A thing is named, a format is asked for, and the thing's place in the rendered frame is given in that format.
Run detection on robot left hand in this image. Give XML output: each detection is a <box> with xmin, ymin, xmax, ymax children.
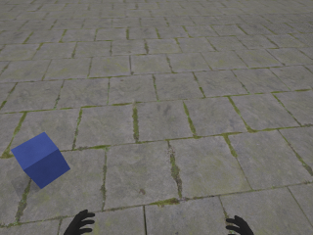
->
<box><xmin>64</xmin><ymin>210</ymin><xmax>95</xmax><ymax>235</ymax></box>

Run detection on carton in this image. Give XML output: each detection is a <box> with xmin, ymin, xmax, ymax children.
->
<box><xmin>11</xmin><ymin>132</ymin><xmax>70</xmax><ymax>189</ymax></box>

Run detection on robot right hand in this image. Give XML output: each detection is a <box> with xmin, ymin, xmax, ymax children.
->
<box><xmin>226</xmin><ymin>215</ymin><xmax>254</xmax><ymax>235</ymax></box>

